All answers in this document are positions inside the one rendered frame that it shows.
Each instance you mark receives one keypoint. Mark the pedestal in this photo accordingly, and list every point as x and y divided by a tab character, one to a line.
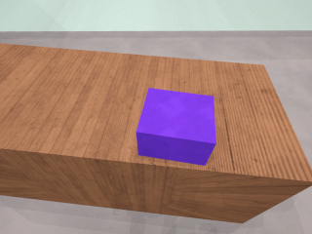
68	134

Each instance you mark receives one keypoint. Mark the carton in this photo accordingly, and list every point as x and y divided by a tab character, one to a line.
177	126

